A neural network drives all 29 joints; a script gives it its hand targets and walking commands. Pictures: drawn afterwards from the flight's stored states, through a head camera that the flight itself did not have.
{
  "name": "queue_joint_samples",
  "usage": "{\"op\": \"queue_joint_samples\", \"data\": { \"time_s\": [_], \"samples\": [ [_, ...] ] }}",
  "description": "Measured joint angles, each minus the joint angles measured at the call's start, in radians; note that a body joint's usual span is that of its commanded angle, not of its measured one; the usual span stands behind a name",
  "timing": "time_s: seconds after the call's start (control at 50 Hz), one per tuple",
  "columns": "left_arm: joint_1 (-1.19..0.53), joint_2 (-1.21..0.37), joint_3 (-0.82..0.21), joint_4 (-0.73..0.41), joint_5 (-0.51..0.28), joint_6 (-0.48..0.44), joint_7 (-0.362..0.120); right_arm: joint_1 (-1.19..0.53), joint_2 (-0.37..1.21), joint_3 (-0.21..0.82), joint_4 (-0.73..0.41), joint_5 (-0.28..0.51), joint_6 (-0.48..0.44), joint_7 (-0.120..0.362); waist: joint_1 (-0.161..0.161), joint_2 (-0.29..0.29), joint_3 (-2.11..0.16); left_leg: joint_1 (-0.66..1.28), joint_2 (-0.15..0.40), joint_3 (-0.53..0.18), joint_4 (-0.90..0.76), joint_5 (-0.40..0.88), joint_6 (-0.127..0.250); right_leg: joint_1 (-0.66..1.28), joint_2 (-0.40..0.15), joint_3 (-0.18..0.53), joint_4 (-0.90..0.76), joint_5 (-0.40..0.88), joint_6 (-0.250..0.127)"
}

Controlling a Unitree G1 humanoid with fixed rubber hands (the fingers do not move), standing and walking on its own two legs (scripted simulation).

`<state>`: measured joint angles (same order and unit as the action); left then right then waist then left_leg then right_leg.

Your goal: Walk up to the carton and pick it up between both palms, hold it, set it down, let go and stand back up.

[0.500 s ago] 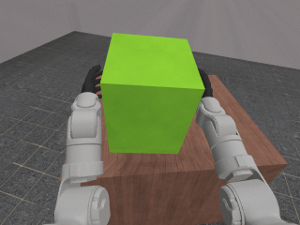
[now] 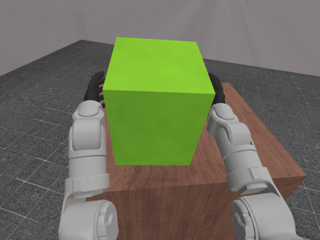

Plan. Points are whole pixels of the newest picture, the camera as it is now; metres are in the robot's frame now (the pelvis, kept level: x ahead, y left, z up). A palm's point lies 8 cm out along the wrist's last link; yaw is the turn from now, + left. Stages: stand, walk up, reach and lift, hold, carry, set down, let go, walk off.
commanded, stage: hold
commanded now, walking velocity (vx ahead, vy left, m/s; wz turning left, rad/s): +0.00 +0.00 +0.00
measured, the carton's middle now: (155, 104) +0.40 +0.01 +0.20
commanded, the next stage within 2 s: none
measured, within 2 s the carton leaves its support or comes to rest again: neither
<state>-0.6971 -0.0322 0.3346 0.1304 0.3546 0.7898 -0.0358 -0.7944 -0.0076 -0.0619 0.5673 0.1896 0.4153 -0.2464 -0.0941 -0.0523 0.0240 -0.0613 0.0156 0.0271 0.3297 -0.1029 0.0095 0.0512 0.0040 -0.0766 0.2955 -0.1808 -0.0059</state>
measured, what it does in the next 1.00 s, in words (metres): stands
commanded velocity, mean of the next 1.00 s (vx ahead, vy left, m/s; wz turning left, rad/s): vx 0.00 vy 0.00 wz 0.00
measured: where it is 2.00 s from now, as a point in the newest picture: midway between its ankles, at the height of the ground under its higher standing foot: outside the picture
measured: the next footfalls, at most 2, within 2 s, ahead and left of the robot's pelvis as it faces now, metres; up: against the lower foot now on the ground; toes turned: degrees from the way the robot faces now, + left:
none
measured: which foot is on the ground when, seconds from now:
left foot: down 0.00-1.00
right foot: down 0.00-1.00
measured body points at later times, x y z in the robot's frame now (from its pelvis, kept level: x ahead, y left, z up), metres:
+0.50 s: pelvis +0.01 +0.00 +0.00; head -0.04 +0.03 +0.45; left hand +0.38 +0.16 +0.22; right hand +0.39 -0.13 +0.22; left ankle +0.06 +0.11 -0.75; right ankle +0.00 -0.11 -0.75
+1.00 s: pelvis +0.00 +0.00 +0.00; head -0.05 +0.03 +0.45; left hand +0.38 +0.16 +0.22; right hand +0.38 -0.13 +0.22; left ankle +0.06 +0.11 -0.75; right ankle +0.00 -0.11 -0.75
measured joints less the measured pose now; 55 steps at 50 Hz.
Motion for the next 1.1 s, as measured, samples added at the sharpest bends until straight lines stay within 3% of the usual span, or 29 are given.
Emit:
{"op": "queue_joint_samples", "data": {
  "time_s": [0.12, 0.38, 0.58, 0.82, 0.96, 1.1],
  "samples": [
    [-0.028, 0.007, 0.012, 0.031, 0.017, 0.005, -0.017, -0.016, -0.002, 0.003, 0.015, -0.012, 0.01, -0.004, 0.007, -0.004, 0.014, 0.012, 0.001, 0.002, -0.014, 0.007, 0.0, 0.008, 0.001, 0.003, -0.007, 0.004, 0.0],
    [0.008, 0.003, 0.001, -0.025, 0.014, 0.014, -0.018, 0.008, 0.003, 0.015, -0.017, 0.009, 0.004, -0.011, -0.005, -0.014, 0.008, 0.006, -0.002, 0.0, -0.002, -0.008, -0.002, 0.007, -0.002, 0.0, -0.005, -0.007, 0.001],
    [0.072, -0.014, -0.017, -0.126, 0.019, 0.032, -0.026, 0.069, -0.016, 0.078, -0.109, 0.055, 0.011, -0.036, -0.018, -0.002, 0.033, 0.048, -0.003, -0.003, 0.013, -0.028, -0.001, 0.067, -0.002, -0.002, -0.024, -0.009, 0.007],
    [0.029, -0.009, -0.006, -0.075, 0.014, 0.018, -0.022, 0.039, 0.007, 0.015, -0.081, 0.005, 0.009, -0.013, 0.0, -0.007, 0.039, 0.021, 0.001, 0.001, 0.0, 0.0, -0.001, 0.021, 0.001, 0.002, -0.002, 0.001, -0.001],
    [-0.029, 0.004, 0.017, 0.007, 0.034, 0.01, -0.03, -0.012, 0.02, -0.022, 0.005, -0.044, -0.006, 0.007, 0.007, -0.018, 0.026, 0.018, 0.001, 0.002, -0.024, 0.016, -0.001, 0.006, 0.001, 0.003, 0.0, 0.004, -0.003],
    [0.005, 0.007, 0.008, -0.021, 0.032, 0.013, -0.036, 0.011, 0.01, 0.023, -0.001, -0.003, -0.021, -0.012, 0.0, -0.02, 0.031, 0.03, 0.003, -0.001, -0.01, 0.002, -0.005, 0.03, 0.004, 0.0, -0.01, 0.002, -0.004]
  ]
}}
